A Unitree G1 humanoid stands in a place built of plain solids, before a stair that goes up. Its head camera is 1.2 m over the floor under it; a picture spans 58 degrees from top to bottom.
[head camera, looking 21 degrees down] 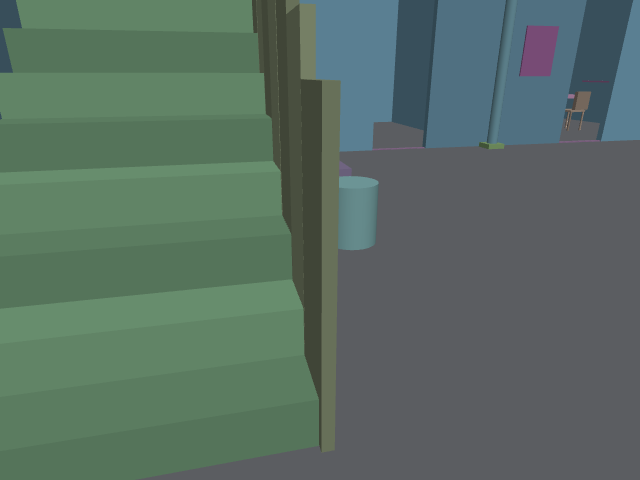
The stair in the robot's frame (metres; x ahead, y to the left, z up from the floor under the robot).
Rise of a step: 0.20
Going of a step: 0.25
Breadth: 1.23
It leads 13 degrees to the left of straight ahead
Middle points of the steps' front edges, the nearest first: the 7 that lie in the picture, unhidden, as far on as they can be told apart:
1.00 0.60 0.20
1.24 0.66 0.40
1.49 0.71 0.60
1.73 0.77 0.80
1.97 0.82 1.01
2.22 0.88 1.21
2.46 0.94 1.41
